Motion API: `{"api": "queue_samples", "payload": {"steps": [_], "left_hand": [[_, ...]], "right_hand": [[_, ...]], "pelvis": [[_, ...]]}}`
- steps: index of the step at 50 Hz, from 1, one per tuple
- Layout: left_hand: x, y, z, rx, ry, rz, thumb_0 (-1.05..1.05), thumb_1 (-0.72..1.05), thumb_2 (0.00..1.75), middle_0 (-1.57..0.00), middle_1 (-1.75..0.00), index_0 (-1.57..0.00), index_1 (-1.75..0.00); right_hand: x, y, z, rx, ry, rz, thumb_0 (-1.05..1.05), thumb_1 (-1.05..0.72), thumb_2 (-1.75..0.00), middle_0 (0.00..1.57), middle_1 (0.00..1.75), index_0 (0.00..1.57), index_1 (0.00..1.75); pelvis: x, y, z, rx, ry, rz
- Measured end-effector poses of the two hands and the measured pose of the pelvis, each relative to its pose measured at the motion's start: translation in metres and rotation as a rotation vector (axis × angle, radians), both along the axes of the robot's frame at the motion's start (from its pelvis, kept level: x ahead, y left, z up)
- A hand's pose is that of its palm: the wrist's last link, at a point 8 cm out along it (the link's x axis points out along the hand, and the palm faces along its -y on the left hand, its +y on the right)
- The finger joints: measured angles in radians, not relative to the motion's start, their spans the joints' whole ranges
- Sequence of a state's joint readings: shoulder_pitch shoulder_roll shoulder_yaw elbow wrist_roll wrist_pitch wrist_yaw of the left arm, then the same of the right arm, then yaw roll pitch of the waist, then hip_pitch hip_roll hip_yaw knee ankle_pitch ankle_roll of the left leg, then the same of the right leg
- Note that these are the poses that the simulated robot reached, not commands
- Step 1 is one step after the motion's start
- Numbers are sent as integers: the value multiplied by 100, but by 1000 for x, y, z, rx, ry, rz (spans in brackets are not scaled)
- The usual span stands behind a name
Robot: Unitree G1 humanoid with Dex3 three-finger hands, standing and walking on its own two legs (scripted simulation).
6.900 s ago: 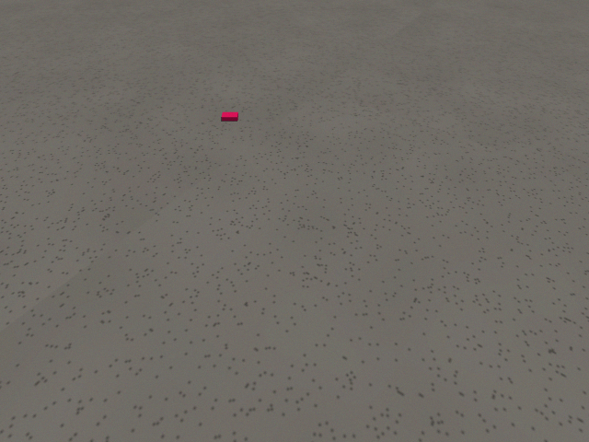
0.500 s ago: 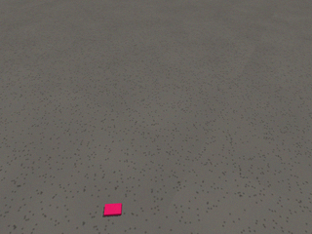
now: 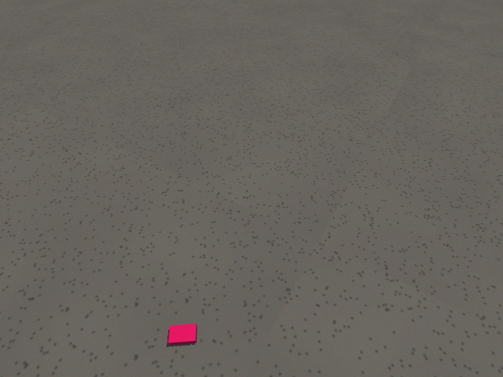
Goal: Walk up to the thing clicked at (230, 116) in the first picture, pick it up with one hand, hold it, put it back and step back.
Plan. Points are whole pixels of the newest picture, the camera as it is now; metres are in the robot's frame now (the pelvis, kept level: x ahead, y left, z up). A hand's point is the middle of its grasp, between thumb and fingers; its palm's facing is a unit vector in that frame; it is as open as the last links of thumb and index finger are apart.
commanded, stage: stand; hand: left
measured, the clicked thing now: (183, 334) +0.45 +0.26 -0.77
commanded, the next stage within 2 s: none
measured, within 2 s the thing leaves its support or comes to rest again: neither
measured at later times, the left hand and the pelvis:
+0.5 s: hand out of the picture +0.07 +0.25 -0.16, palm faces -0.02 -0.94 -0.34, open 7.4 cm; pelvis +0.00 -0.01 +0.00, yaw +0 degrees
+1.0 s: hand out of the picture +0.08 +0.25 -0.16, palm faces -0.02 -0.94 -0.34, open 7.4 cm; pelvis +0.00 -0.01 +0.00, yaw +0 degrees
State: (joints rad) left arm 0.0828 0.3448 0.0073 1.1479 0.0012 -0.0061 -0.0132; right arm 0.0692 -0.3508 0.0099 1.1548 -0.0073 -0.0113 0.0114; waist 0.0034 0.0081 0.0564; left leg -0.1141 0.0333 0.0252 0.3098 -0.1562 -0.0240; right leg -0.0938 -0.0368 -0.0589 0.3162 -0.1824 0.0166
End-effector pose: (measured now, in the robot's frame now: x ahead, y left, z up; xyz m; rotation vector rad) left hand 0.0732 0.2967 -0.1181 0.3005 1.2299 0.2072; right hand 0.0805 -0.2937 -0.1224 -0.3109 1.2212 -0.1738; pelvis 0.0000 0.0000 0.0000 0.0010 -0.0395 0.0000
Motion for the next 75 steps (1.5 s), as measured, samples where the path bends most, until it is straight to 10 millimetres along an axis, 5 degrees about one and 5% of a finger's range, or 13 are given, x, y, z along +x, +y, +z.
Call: {"api": "queue_samples", "payload": {"steps": [38,75], "left_hand": [[-5,-5,-1,4,8,-18,1,90,90,-20,-29,-20,-30],[2,-7,0,8,8,-17,1,90,90,-20,-29,-20,-30]], "right_hand": [[-15,-9,-1,-6,26,-10,0,-90,-90,21,30,21,30],[-4,-11,0,-9,15,-8,0,-90,-90,21,30,21,30]], "pelvis": [[0,-6,0,-1,2,-4],[8,-8,0,0,2,-8]]}}
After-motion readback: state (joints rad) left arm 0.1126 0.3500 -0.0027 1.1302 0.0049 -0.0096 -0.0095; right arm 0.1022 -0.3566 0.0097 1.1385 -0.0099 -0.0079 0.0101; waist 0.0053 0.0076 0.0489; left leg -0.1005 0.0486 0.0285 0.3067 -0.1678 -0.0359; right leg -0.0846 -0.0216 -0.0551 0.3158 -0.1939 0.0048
